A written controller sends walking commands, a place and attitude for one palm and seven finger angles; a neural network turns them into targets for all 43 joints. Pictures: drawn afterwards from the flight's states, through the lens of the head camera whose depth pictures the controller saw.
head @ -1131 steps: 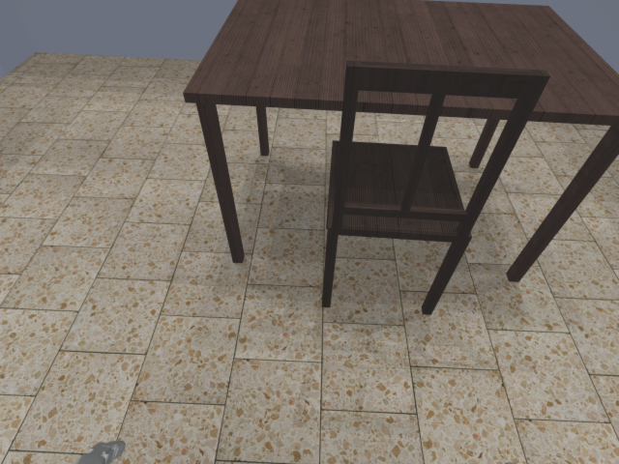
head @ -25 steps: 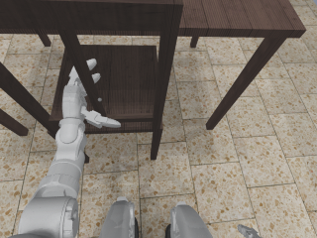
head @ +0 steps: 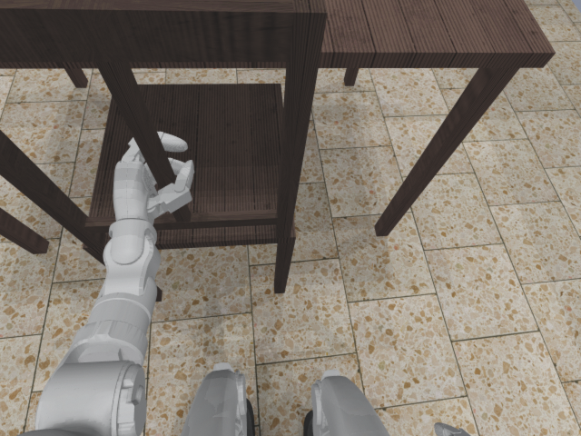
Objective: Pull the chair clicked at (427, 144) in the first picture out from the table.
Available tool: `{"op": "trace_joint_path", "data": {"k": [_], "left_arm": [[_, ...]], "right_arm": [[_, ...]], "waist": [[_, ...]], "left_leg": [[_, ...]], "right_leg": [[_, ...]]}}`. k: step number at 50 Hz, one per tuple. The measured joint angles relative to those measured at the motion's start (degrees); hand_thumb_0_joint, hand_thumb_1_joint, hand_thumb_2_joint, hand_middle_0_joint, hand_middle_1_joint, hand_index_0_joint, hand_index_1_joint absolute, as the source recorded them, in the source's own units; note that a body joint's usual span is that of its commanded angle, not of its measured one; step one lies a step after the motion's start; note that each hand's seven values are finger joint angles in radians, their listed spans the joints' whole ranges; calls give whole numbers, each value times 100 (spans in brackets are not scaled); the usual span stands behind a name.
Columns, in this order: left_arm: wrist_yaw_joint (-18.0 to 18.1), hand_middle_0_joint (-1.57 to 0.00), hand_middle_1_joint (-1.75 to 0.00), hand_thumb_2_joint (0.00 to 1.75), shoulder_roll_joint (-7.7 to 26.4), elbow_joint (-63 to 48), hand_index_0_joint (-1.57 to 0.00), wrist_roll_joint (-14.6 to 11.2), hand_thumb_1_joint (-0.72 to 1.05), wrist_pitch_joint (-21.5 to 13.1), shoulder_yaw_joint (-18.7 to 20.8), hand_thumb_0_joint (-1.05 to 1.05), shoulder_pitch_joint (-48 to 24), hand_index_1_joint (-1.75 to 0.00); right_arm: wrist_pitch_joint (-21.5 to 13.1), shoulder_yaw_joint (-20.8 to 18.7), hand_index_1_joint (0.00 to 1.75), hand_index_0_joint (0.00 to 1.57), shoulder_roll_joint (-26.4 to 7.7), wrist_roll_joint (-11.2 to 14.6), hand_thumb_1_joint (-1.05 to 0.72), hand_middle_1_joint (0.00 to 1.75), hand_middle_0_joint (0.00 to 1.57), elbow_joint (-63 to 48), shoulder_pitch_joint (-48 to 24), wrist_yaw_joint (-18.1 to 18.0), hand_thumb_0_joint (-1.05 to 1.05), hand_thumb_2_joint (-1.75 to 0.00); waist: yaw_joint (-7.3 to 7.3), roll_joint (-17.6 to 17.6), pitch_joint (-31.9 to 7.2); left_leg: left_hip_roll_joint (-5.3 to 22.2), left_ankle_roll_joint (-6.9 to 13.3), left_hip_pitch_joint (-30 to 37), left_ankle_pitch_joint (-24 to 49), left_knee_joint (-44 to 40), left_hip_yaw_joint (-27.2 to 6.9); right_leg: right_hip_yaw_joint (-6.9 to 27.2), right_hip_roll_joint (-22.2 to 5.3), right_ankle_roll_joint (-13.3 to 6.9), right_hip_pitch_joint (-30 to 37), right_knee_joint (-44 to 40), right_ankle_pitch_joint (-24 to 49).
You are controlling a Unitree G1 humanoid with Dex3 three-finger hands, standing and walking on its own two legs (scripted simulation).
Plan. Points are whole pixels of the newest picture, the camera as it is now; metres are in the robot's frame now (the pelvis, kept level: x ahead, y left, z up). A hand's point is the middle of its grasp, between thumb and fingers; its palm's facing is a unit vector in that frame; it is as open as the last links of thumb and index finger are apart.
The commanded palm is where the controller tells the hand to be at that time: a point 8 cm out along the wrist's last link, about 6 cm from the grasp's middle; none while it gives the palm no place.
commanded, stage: hook a spindle and tug to test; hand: left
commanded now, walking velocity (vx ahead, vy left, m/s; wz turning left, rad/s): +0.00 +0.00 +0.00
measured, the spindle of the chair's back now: (158, 161) +0.47 +0.17 +0.04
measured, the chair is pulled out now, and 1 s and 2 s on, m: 0.00 0.06 0.19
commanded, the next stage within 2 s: step backward, pulling the chair out in 0.64 s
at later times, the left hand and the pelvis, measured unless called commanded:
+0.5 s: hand (180, 207) +0.41 +0.14 +0.02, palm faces +0.05 -1.00 -0.02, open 5.1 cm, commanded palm +0.38 +0.18 +0.02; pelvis +0.02 +0.00 +0.01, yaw +0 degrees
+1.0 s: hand (176, 219) +0.39 +0.14 +0.04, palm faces +0.08 -0.99 -0.11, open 5.2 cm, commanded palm +0.38 +0.19 +0.03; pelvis +0.03 +0.00 +0.09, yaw +0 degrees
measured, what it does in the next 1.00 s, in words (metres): rises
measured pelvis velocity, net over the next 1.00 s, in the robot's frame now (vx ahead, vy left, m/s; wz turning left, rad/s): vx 0.03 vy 0.00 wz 0.01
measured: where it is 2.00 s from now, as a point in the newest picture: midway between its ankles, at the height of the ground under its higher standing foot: outside the picture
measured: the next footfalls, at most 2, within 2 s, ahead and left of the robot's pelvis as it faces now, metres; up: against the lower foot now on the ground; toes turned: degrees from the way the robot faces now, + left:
none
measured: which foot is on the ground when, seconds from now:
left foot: down 0.00-1.00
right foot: down 0.00-1.00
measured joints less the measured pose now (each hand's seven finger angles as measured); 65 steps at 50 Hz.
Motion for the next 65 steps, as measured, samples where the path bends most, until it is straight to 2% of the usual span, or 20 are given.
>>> {"op": "trace_joint_path", "data": {"k": [5,20,38,39,41,43,46,48,51,55,60,65], "left_arm": [[7,-49,-144,82,-26,-186,-47,-41,75,32,1,0,169,-144],[-23,-46,-144,80,-248,-1176,-44,-189,76,77,-337,1,1198,-144],[8,-46,-145,81,-362,-1572,-44,-222,75,139,-617,1,1540,-145],[91,-46,-145,81,-334,-1658,-44,-99,74,306,-616,1,1523,-145],[299,-47,-144,80,-193,-1828,-45,150,72,944,-730,1,1529,-145],[461,-44,-139,77,-188,-1697,-45,81,70,1437,-817,1,1623,-144],[621,-37,-126,77,-337,-1218,-47,-55,72,1822,-854,0,1674,-144],[650,-35,-120,77,-413,-758,-47,-75,72,1832,-876,1,1568,-144],[644,-34,-117,76,-419,-132,-48,35,71,1845,-989,3,1256,-144],[538,-35,-118,76,-303,470,-49,126,70,1821,-1092,4,871,-144],[443,-35,-119,75,-195,539,-49,57,71,1746,-974,3,859,-144],[398,-34,-117,75,-309,318,-49,-38,70,1647,-797,4,1144,-144]], "right_arm": [[3,-11,30,20,6,5,-91,30,20,-43,-21,22,0,-90],[-17,-38,30,20,21,62,-91,30,20,-223,-113,58,0,-90],[-152,-34,30,20,18,60,-91,30,20,-234,-349,-27,0,-90],[-45,-35,30,20,41,131,-91,30,20,-249,-388,-82,0,-90],[211,-20,30,20,117,284,-91,30,20,-367,-403,-276,0,-90],[356,43,30,20,147,385,-91,30,20,-465,-311,-433,0,-90],[474,141,30,20,131,468,-91,30,20,-491,-124,-599,0,-90],[505,185,30,20,100,477,-91,30,20,-409,-47,-671,0,-90],[515,172,30,20,29,470,-91,30,20,-241,-27,-762,0,-90],[473,45,30,20,-69,418,-91,30,20,-99,-125,-833,0,-90],[338,-76,30,20,-64,311,-91,30,20,-51,-227,-814,0,-90],[222,-54,30,20,-3,265,-91,30,20,43,-265,-766,0,-90]], "waist": [[2,-21,-25],[145,-39,-32],[288,-36,-13],[290,-62,120],[265,-100,480],[218,-48,585],[224,-30,539],[260,-85,522],[291,-169,586],[235,-210,780],[176,-313,1065],[179,-88,1398]], "left_leg": [[12,-3,60,-12,-45,28],[4,-23,401,-76,-232,71],[-45,-64,414,-74,-169,-10],[-48,-62,553,-67,-210,2],[-81,-65,1130,33,-560,43],[-102,-45,1686,226,-1118,63],[-122,-42,2411,570,-2009,133],[-125,-31,2804,759,-2486,174],[-124,-16,3219,983,-2972,176],[-133,27,3536,1186,-3308,194],[-205,72,3818,1330,-3522,416],[-118,33,4039,1471,-3678,454]], "right_leg": [[32,13,-1,41,-38,-2],[88,17,-4,358,-215,-51],[5,-23,-47,398,-123,-109],[18,-26,-46,527,-154,-105],[66,-46,-47,1074,-527,324],[104,-41,-14,1622,-1063,314],[192,-34,13,2318,-1967,620],[242,-29,88,2689,-2450,866],[246,-17,168,3103,-2964,1173],[259,-20,193,3398,-3287,1453],[435,-112,153,3568,-3355,1395],[472,-27,107,3764,-3520,1590]]}}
